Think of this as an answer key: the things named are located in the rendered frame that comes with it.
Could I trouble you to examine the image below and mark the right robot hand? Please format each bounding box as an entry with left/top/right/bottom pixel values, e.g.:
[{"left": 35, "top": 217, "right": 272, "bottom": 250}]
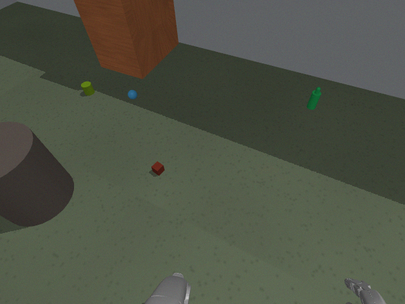
[{"left": 344, "top": 278, "right": 386, "bottom": 304}]

